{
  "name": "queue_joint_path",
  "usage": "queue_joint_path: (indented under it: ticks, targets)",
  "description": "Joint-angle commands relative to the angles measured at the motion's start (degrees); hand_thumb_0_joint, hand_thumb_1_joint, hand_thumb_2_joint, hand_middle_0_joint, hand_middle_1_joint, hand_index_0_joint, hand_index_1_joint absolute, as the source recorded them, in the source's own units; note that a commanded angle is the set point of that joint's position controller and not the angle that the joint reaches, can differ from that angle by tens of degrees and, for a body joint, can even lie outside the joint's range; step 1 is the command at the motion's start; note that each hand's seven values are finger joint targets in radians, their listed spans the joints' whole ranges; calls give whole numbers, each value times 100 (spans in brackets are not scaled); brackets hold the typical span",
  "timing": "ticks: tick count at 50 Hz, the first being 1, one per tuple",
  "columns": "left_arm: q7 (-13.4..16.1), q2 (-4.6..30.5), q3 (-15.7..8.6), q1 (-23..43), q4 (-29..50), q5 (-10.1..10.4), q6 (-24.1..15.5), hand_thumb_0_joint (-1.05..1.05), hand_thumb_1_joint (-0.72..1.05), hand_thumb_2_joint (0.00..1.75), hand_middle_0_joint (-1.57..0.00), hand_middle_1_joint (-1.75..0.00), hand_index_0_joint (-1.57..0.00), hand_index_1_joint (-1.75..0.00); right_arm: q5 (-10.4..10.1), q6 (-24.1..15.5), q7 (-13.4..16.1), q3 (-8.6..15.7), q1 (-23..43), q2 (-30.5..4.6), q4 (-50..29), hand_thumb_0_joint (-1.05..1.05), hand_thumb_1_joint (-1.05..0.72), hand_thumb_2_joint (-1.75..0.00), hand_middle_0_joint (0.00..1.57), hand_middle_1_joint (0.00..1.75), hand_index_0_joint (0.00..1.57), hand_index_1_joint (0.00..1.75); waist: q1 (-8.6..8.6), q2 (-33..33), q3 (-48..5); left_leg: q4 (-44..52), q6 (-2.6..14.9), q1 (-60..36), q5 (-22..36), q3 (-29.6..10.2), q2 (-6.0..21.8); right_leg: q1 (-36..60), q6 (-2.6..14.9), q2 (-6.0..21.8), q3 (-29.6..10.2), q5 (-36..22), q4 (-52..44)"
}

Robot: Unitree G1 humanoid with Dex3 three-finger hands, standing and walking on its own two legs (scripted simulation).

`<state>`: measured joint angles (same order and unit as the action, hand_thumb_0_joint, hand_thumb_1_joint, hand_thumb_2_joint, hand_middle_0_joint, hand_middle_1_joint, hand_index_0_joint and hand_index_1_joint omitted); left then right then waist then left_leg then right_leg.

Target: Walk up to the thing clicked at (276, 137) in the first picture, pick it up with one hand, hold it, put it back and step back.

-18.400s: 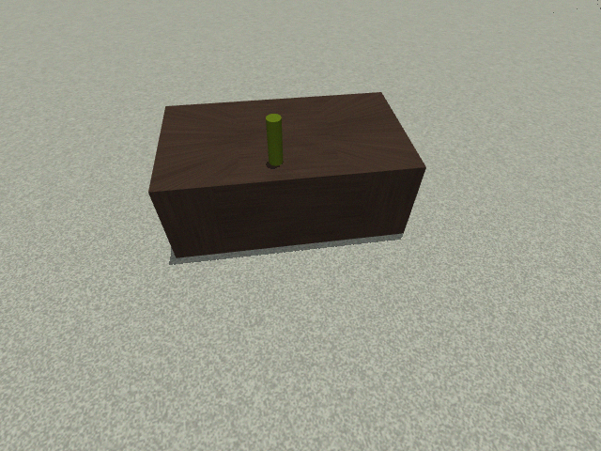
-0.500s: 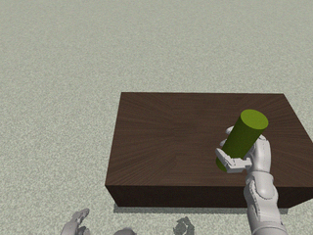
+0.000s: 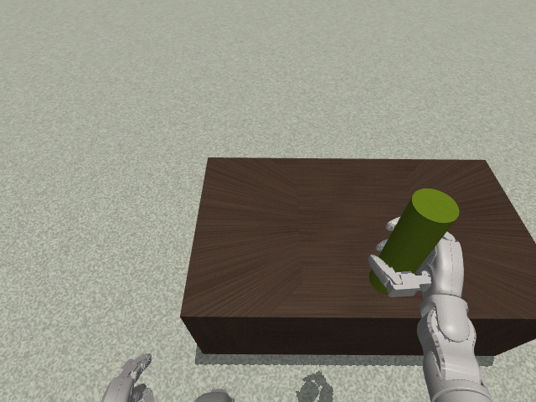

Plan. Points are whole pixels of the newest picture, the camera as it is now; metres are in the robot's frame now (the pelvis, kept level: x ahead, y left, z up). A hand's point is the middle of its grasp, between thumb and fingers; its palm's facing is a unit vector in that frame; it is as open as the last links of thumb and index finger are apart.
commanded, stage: crouch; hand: right
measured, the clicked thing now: (406, 248) +0.33 -0.17 +0.08
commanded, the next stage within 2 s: lower in 1.26 s
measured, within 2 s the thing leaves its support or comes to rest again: neither
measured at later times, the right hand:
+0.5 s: hand (380, 252) +0.40 -0.19 -0.07, palm faces +0.15 +0.99 -0.03, open 8.3 cm
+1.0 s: hand (371, 249) +0.45 -0.20 -0.15, palm faces +0.18 +0.98 -0.03, open 8.3 cm
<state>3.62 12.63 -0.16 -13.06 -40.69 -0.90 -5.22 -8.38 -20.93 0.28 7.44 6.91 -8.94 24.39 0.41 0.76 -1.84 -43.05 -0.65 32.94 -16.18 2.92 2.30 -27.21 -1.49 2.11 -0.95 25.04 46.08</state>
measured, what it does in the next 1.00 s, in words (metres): lowers itself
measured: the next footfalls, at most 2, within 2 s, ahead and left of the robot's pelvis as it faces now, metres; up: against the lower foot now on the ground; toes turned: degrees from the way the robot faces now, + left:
none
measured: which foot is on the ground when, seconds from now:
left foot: down 0.00-1.00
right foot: down 0.00-1.00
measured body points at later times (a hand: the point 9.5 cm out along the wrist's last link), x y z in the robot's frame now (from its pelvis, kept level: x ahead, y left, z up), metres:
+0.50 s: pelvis -0.02 +0.00 -0.08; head +0.11 -0.02 +0.35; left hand +0.07 +0.27 -0.20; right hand +0.39 -0.24 -0.06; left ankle +0.06 +0.13 -0.71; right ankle -0.02 -0.13 -0.71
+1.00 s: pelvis -0.05 -0.01 -0.16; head +0.13 -0.02 +0.25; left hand +0.01 +0.26 -0.29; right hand +0.44 -0.25 -0.14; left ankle +0.06 +0.13 -0.71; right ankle -0.02 -0.13 -0.71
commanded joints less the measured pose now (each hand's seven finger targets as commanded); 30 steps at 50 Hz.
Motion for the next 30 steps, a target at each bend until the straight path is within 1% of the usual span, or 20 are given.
queue_joint_path:
  ticks: [1,3,4,6,8,9,10,11,12,13,14,16,17,21,22,25,26,27,28,30]
  targets:
    - [50,687,-270,175,643,3,-227,0,90,91,-20,-30,-19,-30,-69,-507,-1,230,1723,-588,-1072,0,-35,-128,137,142,138,142,108,-238,-1254,479,77,-1144,548,-50,-142,-330,175,-165,84,-876,-729]
    - [33,699,-286,128,621,-18,-222,0,90,91,-20,-30,-20,-30,-78,-609,5,453,1990,-811,-1209,0,-33,-128,136,143,138,143,69,-111,-1424,382,94,-1111,639,-56,-133,-344,162,-158,66,-983,-659]
    - [45,729,-306,123,605,-26,-222,0,90,91,-19,-30,-19,-30,-38,-632,-16,371,1981,-738,-932,0,-34,-129,137,144,138,144,138,-194,-1426,366,80,-1024,593,-89,-122,-363,179,-168,84,-907,-585]
    - [17,690,-298,150,563,-56,-223,0,90,91,-20,-30,-20,-30,-49,-750,-52,485,2249,-797,-727,0,-35,-126,134,140,136,140,169,-263,-1262,271,59,-812,348,-159,-82,-726,213,-177,92,-616,-448]
    - [-2,727,-323,89,509,-67,-261,0,90,91,-20,-31,-20,-30,-47,-829,-132,392,2177,-555,7,0,-34,-127,134,141,135,141,263,-423,-1354,72,55,-564,299,-178,-83,-988,223,-174,64,-567,-240]
    - [-28,759,-330,130,502,-92,-276,0,91,91,-20,-31,-20,-30,-44,-934,-158,418,2357,-601,-39,0,-34,-128,135,142,137,142,237,-208,-1274,-70,70,-327,153,-147,-89,-1152,210,-178,37,-424,-188]
    - [-44,792,-356,28,482,-113,-270,0,90,90,-20,-31,-20,-30,-10,-1094,-143,733,2722,-1031,-262,0,-32,-129,135,143,137,143,174,-7,-1715,-269,94,-266,272,-202,-65,-1097,181,-181,26,-570,-18]
    - [-55,774,-347,9,493,-117,-247,0,90,91,-20,-31,-20,-30,27,-1191,-183,580,2862,-940,-100,0,-33,-129,133,142,136,142,234,-51,-1841,-379,78,-227,324,-250,-50,-1147,186,-195,41,-597,153]
    - [-60,789,-359,-75,476,-126,-255,0,90,90,-20,-31,-20,-30,32,-1276,-213,605,2998,-908,143,0,-34,-130,134,142,136,142,317,-220,-2060,-593,75,-95,518,-260,-52,-1301,188,-192,36,-745,366]
    - [-84,778,-337,-44,473,-133,-286,0,90,91,-20,-31,-20,-31,13,-1330,-270,484,3040,-715,535,0,-32,-129,133,142,135,142,383,-271,-1938,-726,61,114,357,-253,-60,-1715,212,-210,29,-531,505]
    - [-102,839,-392,-185,385,-146,-293,0,89,91,-20,-31,-20,-31,4,-1447,-254,870,3288,-1078,534,0,-30,-129,132,142,135,142,347,-153,-2109,-944,73,274,491,-305,-36,-1859,199,-219,38,-625,733]
    - [-133,817,-348,-322,424,-187,-270,0,89,91,-20,-31,-20,-30,86,-1675,-237,1005,3894,-1419,399,0,-30,-132,133,144,136,144,314,93,-2730,-1298,111,468,629,-365,-28,-2039,170,-226,65,-767,1050]
    - [-155,914,-397,-347,425,-194,-262,0,89,91,-20,-31,-20,-31,92,-1706,-265,938,3778,-1293,920,0,-32,-132,135,145,137,145,369,-49,-2851,-1420,109,455,556,-378,-26,-2341,173,-241,79,-640,1185]
    - [-215,1044,-413,-564,409,-203,-218,0,88,92,-20,-31,-20,-31,136,-1855,-352,1139,4403,-1578,1120,0,-31,-135,136,147,139,147,380,219,-3524,-1996,207,905,912,-292,-52,-2535,112,-251,31,-1150,1597]
    - [-222,1092,-420,-556,412,-214,-178,0,88,92,-20,-30,-20,-31,176,-1851,-364,1205,4549,-1724,1246,0,-32,-134,134,145,137,145,357,365,-3496,-2053,216,1106,813,-282,-56,-2591,106,-267,24,-1136,1659]
    - [-304,1097,-399,-619,412,-223,-111,0,88,92,-20,-30,-20,-31,165,-1863,-443,1087,4910,-1488,1470,0,-35,-131,133,142,135,142,482,355,-3673,-2327,254,1710,655,-194,-84,-2639,80,-230,-111,-1274,1906]
    - [-299,1229,-470,-668,356,-222,-95,0,88,92,-20,-30,-20,-31,178,-1825,-459,1226,4876,-1605,1842,0,-35,-131,132,142,134,142,529,379,-3686,-2405,253,1889,586,-195,-76,-2673,88,-223,-123,-1215,2031]
    - [-334,1104,-384,-645,426,-227,-69,0,88,92,-20,-30,-20,-31,173,-1844,-450,1188,4981,-1606,1652,0,-34,-130,131,141,134,141,494,360,-3818,-2475,259,1670,715,-233,-49,-2951,105,-233,-47,-1154,2118]
    - [-351,1098,-383,-702,442,-221,-52,0,88,91,-20,-30,-20,-31,196,-1831,-454,1362,4984,-1746,1860,0,-31,-129,130,140,132,140,515,176,-3994,-2565,262,1492,848,-265,-40,-3221,128,-246,-22,-1122,2244]
    - [-389,1112,-379,-688,468,-218,3,0,88,92,-20,-30,-20,-31,211,-1795,-436,1482,4862,-1846,2064,0,-32,-128,130,139,132,139,471,104,-3864,-2677,257,1496,779,-301,-19,-3668,154,-261,30,-902,2374]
